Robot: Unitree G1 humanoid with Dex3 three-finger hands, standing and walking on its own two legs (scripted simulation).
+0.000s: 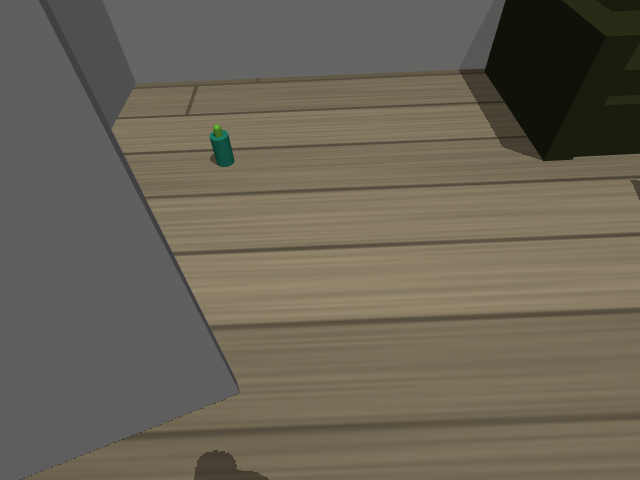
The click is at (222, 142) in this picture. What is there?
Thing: necked bottle
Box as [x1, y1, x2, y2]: [210, 124, 233, 166]
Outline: 215,124 213,126 213,131 210,134 212,147 218,165 227,166 233,162 233,156 228,135 226,131 220,129 219,125
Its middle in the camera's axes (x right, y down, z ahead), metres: -0.48 -0.47 +1.93
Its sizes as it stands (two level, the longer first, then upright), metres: 0.089 0.089 0.215
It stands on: the floor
